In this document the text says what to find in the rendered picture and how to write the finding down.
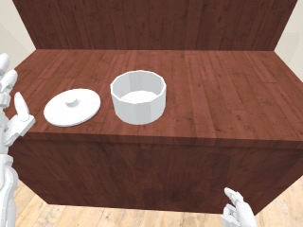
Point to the pot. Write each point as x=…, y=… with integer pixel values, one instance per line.
x=139, y=97

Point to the left robot forearm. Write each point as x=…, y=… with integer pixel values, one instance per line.
x=8, y=183

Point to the robot right hand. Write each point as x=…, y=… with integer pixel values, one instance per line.
x=241, y=216

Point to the lid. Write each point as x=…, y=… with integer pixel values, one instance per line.
x=58, y=114

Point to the knob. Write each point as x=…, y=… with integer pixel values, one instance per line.
x=71, y=101

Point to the robot left hand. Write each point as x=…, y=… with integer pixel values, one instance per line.
x=19, y=124

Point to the table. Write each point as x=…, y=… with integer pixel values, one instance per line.
x=233, y=116

